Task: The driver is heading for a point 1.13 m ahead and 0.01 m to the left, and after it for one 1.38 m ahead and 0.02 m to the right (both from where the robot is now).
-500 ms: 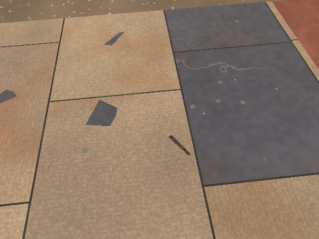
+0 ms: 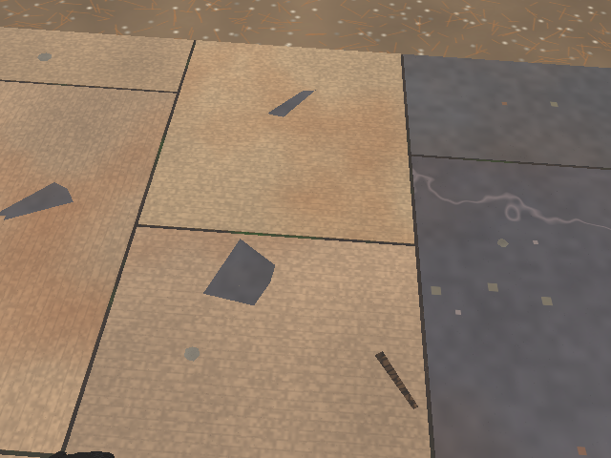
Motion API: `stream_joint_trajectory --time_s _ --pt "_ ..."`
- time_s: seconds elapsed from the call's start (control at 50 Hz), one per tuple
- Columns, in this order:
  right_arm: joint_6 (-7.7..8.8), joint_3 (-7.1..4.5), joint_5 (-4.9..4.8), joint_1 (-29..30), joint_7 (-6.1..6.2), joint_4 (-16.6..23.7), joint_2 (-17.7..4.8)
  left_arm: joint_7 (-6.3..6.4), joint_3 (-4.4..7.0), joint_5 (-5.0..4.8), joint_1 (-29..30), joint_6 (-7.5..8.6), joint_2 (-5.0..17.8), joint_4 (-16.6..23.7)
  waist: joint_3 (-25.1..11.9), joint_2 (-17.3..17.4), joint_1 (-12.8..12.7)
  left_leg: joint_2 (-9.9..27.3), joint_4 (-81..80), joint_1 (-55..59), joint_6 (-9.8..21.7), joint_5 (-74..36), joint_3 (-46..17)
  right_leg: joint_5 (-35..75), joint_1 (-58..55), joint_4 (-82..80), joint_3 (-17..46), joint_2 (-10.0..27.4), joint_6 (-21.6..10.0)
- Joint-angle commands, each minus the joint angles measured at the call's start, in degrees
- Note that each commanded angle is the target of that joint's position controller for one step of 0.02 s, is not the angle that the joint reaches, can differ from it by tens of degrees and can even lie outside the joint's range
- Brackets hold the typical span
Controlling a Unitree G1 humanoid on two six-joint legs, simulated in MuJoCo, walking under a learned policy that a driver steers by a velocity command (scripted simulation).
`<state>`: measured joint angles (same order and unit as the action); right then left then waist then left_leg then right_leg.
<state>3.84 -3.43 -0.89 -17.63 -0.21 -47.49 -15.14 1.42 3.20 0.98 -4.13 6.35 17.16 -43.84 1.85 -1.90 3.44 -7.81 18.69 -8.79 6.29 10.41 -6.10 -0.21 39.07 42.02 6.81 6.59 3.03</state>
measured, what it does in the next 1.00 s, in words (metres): walks ahead: right foot, then left foot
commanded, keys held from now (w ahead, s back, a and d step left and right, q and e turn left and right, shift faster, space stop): w+q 0.32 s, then w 0.34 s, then w+e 0.34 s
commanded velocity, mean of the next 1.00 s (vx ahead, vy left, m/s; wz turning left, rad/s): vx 0.50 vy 0.00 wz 0.22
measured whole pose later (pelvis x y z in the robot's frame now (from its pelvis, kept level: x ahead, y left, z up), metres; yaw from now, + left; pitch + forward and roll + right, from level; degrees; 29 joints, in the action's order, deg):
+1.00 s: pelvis +0.52 +0.10 +0.00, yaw +10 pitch +1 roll +2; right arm 5.7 -3.9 1.0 -19.1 -0.2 -47.1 -15.0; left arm -0.8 3.6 -1.3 -10.3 2.6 16.9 -45.8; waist 0.7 -3.0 2.8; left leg -2.6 13.3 -1.8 3.1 12.5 9.8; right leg -0.9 40.3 50.6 4.4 6.1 0.6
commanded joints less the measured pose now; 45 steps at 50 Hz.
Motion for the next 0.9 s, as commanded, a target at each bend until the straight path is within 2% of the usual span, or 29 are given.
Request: stream_joint_trajectory --time_s 0.02,0.08,0.12,0.14,0.16,0.18,0.2,0.22,0.24,0.26,0.28,0.3,0.36,0.4,0.5,0.54,0.58,0.62,0.64,0.66,0.68,0.7,0.72,0.74,0.76,0.78,0.8,0.84,0.9 --pt "0.27 -2.5 -0.61 -0.8 0.98 3.4 -10.1 -0.66 -0.01 -0.65 5.6 0.92 2.0 5.0 -0.5 5.5 0.9 11.6 -6.3 -7.7 6.2 -4.0 -9.9 7.9 -9.5 -9.4 -3.8 -4.8 0.7" --pt "-0.48 -2.36 -0.88 -3.3 1.29 2.9 -9.3 -1.68 0.32 -1.23 8.1 1.58 3.8 6.8 -1.3 6.1 1.4 13.6 -1.0 -0.7 5.9 -3.8 -14.8 4.9 -8.9 -14.1 -1.9 -5.7 -0.3" --pt "-0.96 -2.49 -0.55 -3.4 1.61 3.2 -9.5 -2.24 0.75 -1.41 7.6 2.2 5.2 7.2 -1.9 7.3 0.4 15.2 2.9 3.0 5.4 -6.1 -18.3 -0.7 -10.6 -15.9 -1.4 -6.3 -1.5" --pt "-1.18 -2.59 -0.41 -3.0 1.69 3.5 -9.6 -2.26 1.07 -1.53 5.5 2.47 5.9 6.9 -2.4 8.6 -0.9 15.4 4.8 3.6 5.0 -8.5 -19.4 -3.5 -13.5 -16.5 -1.8 -6.5 -2.5" --pt "-1.31 -2.27 -0.32 -2.0 1.59 4.0 -8.8 -2.0 1.75 -1.42 0.3 2.75 7.1 5.6 -4.6 9.0 -3.8 13.7 8.9 2.7 3.7 -11.9 -18.8 -3.1 -21.0 -19.1 -2.9 -6.6 -4.3" --pt "-1.06 -1.22 0.15 -1.3 1.2 4.9 -6.1 -1.56 2.62 -0.48 -7.6 3.05 9.5 4.6 -11.6 7.0 -7.7 10.6 20.3 -1.9 1.9 -11.7 -15.8 -3.1 -35.0 -17.4 1.1 -1.1 -7.8" --pt "-0.57 -0.13 -0.21 -6.5 0.99 6.2 -2.6 -1.0 3.91 0.63 -16.0 2.65 14.4 3.9 -21.4 -4.1 -8.0 3.1 39.3 -18.5 -2.6 3.0 -7.6 -7.4 -57.5 -16.9 19.3 12.1 -15.3" --pt "-0.19 0.29 -1.22 -10.1 0.91 7.2 -3.9 -1.49 3.96 -0.8 -18.6 1.66 13.0 2.0 -24.6 -17.0 -6.8 2.8 51.5 -32.3 -4.0 24.2 -4.3 -20.5 -64.0 -22.1 38.7 19.7 -20.0" --pt "-0.41 -1.13 -1.81 -6.7 0.97 6.4 -9.8 -1.43 2.52 -1.33 -15.4 1.15 7.3 3.5 -15.9 -8.4 -7.9 6.9 56.3 -36.8 -4.4 20.3 -5.3 -27.8 -57.1 -24.0 33.4 17.7 -17.3" --pt "-0.83 -1.57 -1.3 -1.6 1.02 7.4 -10.9 -1.21 1.88 -1.09 -12.4 0.51 5.3 4.1 -9.1 -3.7 -8.2 8.9 56.9 -37.0 -4.9 15.2 -2.9 -24.1 -49.3 -24.9 24.1 14.7 -14.7" --pt "-1.0 -1.6 -0.65 0.9 0.97 8.3 -9.8 -1.25 1.43 -0.75 -9.8 0.19 4.4 4.0 -4.1 -1.5 -7.0 10.5 54.4 -35.7 -5.3 11.7 -2.0 -17.5 -41.8 -26.9 17.5 11.9 -13.7" --pt "-1.23 -1.84 -0.32 1.8 0.8 8.7 -8.8 -1.25 1.05 -0.42 -8.3 0.17 3.3 3.7 -1.8 -2.4 -5.7 12.3 51.7 -33.9 -5.4 9.4 -1.9 -12.8 -37.2 -28.5 12.7 9.8 -13.0" --pt "-1.98 -1.01 -0.65 1.0 0.33 9.5 -4.4 -1.78 1.36 -0.64 -8.6 0.86 3.7 2.1 -0.6 -3.5 -4.1 13.6 47.6 -30.4 -5.8 6.8 0.0 -5.3 -31.3 -32.5 4.4 7.4 -14.0" --pt "-1.92 -0.59 -0.17 2.8 0.32 10.6 -3.4 -2.06 1.92 -0.8 -9.6 1.22 5.2 0.9 -0.5 -2.3 -3.9 13.6 41.9 -31.4 -6.2 3.9 -0.2 -0.1 -31.6 -33.8 1.5 7.7 -15.5" --pt "-0.3 0.64 0.25 11.5 -1.21 12.7 -2.2 -2.01 2.38 -1.99 -11.1 0.35 7.4 -1.0 0.5 -1.3 -6.2 12.9 22.3 -26.7 -5.8 -9.7 4.5 4.2 -32.4 -34.4 -6.4 5.4 -14.1" --pt "0.03 0.77 -0.08 15.3 -1.72 14.0 -2.4 -1.98 2.61 -2.49 -14.2 -0.2 8.6 -2.4 1.2 -1.6 -7.5 12.2 18.4 -25.6 -5.4 -10.2 5.7 3.5 -34.5 -34.0 -6.3 6.6 -13.8" --pt "0.12 0.48 -0.33 17.5 -2.01 15.3 -3.6 -1.95 2.81 -2.87 -15.8 -0.91 9.5 -3.7 1.7 -2.4 -7.3 11.6 15.4 -25.7 -4.1 -7.1 5.8 5.3 -38.4 -32.6 -5.7 8.6 -13.1" --pt "0.21 -0.14 -0.16 16.6 -2.16 15.6 -5.1 -1.74 2.95 -3.16 -15.9 -1.69 10.3 -4.5 0.6 -3.4 -5.4 10.1 12.8 -21.9 -2.3 -3.1 7.0 13.0 -41.2 -28.8 -6.1 9.5 -11.9" --pt "0.24 -0.94 0.09 12.3 -2.03 14.5 -6.5 -1.58 2.91 -3.27 -15.2 -2.05 10.7 -4.6 -2.2 -3.6 -2.3 8.4 10.4 -14.6 -1.1 -3.8 8.6 21.7 -40.9 -23.2 -7.9 8.5 -10.8" --pt "0.1 -2.4 0.26 4.1 -1.64 11.8 -9.0 -1.39 2.41 -3.08 -15.6 -2.27 9.7 -4.8 -7.3 -2.7 1.6 6.7 9.2 -2.2 0.5 -5.4 9.8 26.8 -37.7 -13.3 -10.4 5.9 -9.2" --pt "-0.21 -3.82 0.78 -5.7 -0.79 9.8 -12.9 -1.3 1.06 -1.86 -15.8 -2.05 7.1 -3.7 -14.5 1.7 5.6 15.2 11.2 15.5 3.6 -7.0 0.3 13.6 -25.5 2.8 -11.6 3.2 -6.9" --pt "-0.4 -4.48 1.43 -7.9 -0.36 9.5 -18.3 -1.77 -1.29 -1.11 -21.8 -1.05 -0.3 -2.0 -21.5 16.7 1.6 30.7 5.7 32.0 12.5 1.0 -27.6 -28.4 -3.4 23.8 -10.1 -7.2 -3.3" --pt "-0.2 -3.38 1.05 -8.9 -0.38 9.7 -13.3 -1.98 -0.02 -2.67 -19.4 -0.02 5.2 -3.2 -23.4 12.1 4.5 31.7 0.7 30.4 13.2 6.5 -34.3 -34.1 2.1 31.9 -0.5 -6.5 -3.7" --pt "0.2 -2.45 0.93 -5.7 -0.47 9.3 -10.9 -2.13 0.93 -4.18 -14.9 0.31 7.9 -1.4 -14.2 10.3 3.8 29.7 0.0 23.8 10.5 3.9 -24.5 -29.7 6.3 33.1 -0.6 -3.8 -4.3" --pt "0.51 -1.84 0.8 -2.0 -0.59 9.2 -8.9 -1.9 0.87 -3.75 -12.4 0.25 7.4 -1.0 -9.7 7.6 1.8 26.9 -1.2 16.4 8.5 0.0 -16.9 -24.4 5.0 30.2 -1.9 -1.2 -4.4" --pt "0.8 -1.36 1.03 1.3 -0.82 9.2 -7.0 -1.66 1.1 -2.78 -11.4 -0.16 6.9 -1.1 -6.4 6.8 0.0 24.8 -3.3 10.1 7.3 -2.9 -12.0 -20.7 2.9 27.2 -2.1 0.4 -4.1" --pt "1.29 -0.99 1.43 3.4 -0.97 9.2 -5.4 -1.65 1.31 -2.58 -12.9 -1.07 6.4 -1.6 -5.0 7.9 -2.1 23.2 -5.6 5.5 6.4 -5.3 -8.1 -17.8 -0.8 25.6 -1.4 1.6 -3.9" --pt "2.49 -1.31 1.56 4.7 -1.11 8.2 -5.2 -1.62 0.96 -2.78 -14.9 -2.76 3.7 -2.3 -3.8 7.2 -4.0 22.8 -9.2 0.9 6.7 -8.9 -3.4 -14.8 -3.9 24.4 -1.2 1.8 -3.2" --pt "3.27 -1.89 2.03 4.3 -0.49 6.3 -6.2 -1.4 1.01 -2.53 -12.0 -3.76 2.7 -1.0 -0.7 5.1 -4.3 22.5 -11.4 0.2 6.2 -13.6 3.2 -8.3 0.0 19.4 0.4 1.5 -2.2"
